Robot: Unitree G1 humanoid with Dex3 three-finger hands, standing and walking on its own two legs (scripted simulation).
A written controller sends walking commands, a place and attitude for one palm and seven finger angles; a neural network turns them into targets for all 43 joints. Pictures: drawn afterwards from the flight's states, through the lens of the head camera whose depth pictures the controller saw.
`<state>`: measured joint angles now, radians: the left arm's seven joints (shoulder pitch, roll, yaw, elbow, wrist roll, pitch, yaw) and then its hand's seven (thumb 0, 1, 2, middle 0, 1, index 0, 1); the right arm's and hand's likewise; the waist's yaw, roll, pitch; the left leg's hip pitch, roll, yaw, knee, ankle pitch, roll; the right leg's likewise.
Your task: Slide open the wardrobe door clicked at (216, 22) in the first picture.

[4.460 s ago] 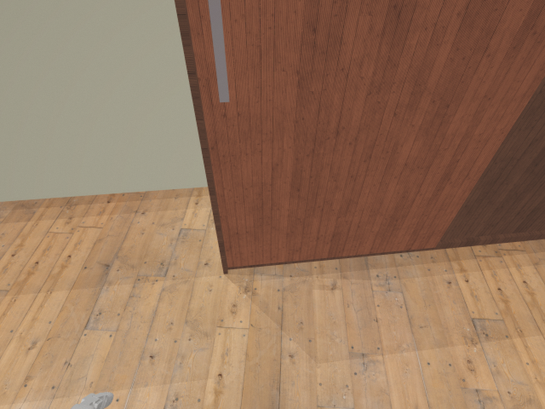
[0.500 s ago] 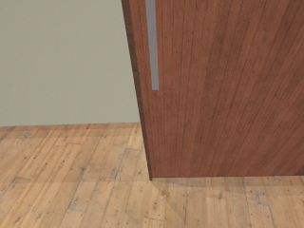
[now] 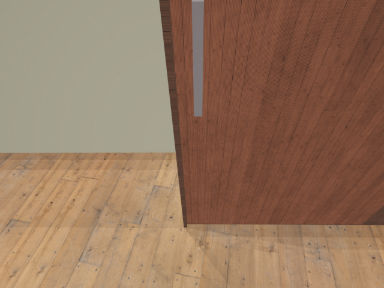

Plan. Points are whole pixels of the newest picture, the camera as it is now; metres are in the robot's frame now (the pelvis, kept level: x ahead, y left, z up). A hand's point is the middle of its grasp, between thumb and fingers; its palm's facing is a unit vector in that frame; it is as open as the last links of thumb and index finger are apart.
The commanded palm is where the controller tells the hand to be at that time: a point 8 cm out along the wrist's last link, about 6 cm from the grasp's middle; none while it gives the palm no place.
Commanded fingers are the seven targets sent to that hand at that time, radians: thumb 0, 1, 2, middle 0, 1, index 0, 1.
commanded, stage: come to a stop and stand still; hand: left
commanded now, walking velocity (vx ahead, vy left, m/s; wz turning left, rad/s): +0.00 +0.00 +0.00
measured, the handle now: (198, 62) +0.56 +0.01 +0.21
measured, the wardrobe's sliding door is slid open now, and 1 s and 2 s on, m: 0.00 0.00 0.00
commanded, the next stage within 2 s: look again from close up in 0.94 s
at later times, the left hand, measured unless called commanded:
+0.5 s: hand out of the picture +0.05 +0.14 -0.17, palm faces +0.02 -0.98 -0.20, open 7.3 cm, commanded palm none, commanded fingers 0.00 0.90 0.90 -0.20 -0.30 -0.20 -0.30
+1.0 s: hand out of the picture +0.06 +0.12 -0.17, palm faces +0.04 -0.98 -0.20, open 7.3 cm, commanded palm none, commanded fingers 0.00 0.90 0.90 -0.20 -0.30 -0.20 -0.30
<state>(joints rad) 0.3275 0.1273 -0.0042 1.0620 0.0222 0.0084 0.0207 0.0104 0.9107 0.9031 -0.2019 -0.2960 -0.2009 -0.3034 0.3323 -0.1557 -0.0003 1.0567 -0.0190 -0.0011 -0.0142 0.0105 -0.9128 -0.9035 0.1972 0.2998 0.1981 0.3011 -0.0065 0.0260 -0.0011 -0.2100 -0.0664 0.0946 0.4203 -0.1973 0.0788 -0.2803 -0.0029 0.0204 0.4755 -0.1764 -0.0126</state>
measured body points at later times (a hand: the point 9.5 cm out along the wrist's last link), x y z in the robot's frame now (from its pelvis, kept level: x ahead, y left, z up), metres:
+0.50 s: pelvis +0.05 -0.03 +0.00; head +0.05 -0.04 +0.45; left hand +0.05 +0.19 -0.15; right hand +0.05 -0.25 -0.16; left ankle +0.02 +0.07 -0.74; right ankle +0.05 -0.12 -0.74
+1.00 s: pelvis +0.06 -0.05 +0.00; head +0.07 -0.06 +0.45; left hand +0.06 +0.17 -0.15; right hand +0.05 -0.27 -0.16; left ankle +0.02 +0.07 -0.74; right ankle +0.05 -0.12 -0.74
